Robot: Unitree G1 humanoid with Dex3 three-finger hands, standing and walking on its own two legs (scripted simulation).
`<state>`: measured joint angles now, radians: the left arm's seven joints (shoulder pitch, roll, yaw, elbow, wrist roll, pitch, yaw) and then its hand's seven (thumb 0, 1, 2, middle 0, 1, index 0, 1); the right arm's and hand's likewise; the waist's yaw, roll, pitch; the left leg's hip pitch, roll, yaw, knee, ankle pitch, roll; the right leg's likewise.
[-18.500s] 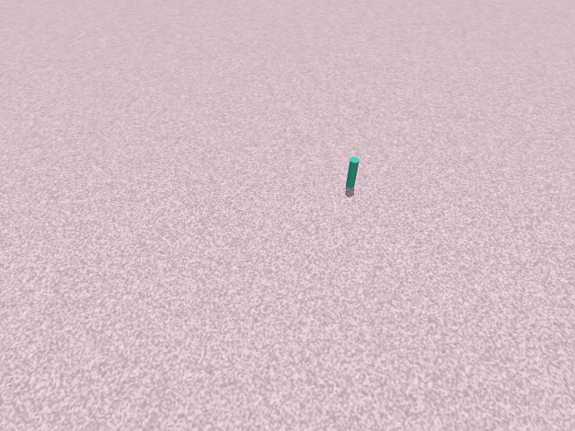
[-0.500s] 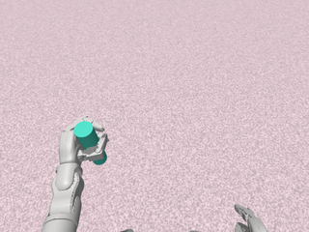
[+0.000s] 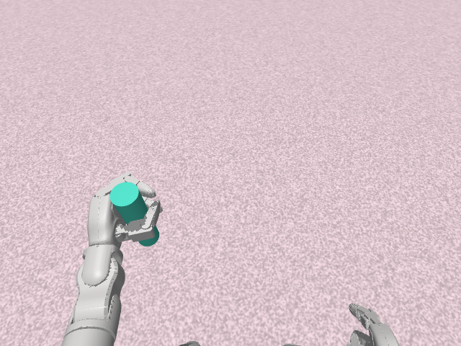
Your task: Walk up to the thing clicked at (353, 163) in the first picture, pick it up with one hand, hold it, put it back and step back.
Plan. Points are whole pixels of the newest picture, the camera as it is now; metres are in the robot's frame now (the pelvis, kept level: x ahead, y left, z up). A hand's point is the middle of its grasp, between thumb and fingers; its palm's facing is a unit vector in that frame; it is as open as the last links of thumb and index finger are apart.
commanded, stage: hold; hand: left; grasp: from the side
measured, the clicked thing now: (138, 218) +0.33 +0.18 +0.03
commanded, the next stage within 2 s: crouch in 1.16 s
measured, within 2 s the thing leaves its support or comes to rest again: neither
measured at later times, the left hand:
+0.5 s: hand (143, 217) +0.32 +0.17 +0.05, palm faces +0.11 -0.99 -0.02, open 5.4 cm
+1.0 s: hand (144, 215) +0.32 +0.16 +0.06, palm faces +0.11 -0.99 -0.02, open 5.4 cm
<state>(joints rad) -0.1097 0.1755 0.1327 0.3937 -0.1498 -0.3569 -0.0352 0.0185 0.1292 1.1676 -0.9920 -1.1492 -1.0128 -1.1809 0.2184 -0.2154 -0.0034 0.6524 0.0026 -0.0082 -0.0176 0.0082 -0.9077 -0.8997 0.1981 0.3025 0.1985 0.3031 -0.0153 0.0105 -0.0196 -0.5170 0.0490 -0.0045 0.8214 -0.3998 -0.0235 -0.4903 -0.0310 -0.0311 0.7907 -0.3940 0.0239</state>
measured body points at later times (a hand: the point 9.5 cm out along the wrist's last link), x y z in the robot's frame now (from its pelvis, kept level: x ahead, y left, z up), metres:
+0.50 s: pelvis -0.01 +0.00 +0.00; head +0.03 +0.00 +0.45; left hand +0.31 +0.22 +0.05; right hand +0.13 -0.25 -0.11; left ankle +0.01 +0.13 -0.71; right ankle +0.00 -0.14 -0.71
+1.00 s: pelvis -0.01 +0.00 +0.00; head +0.02 +0.00 +0.45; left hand +0.31 +0.22 +0.06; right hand +0.12 -0.25 -0.11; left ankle +0.01 +0.13 -0.71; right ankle +0.00 -0.14 -0.71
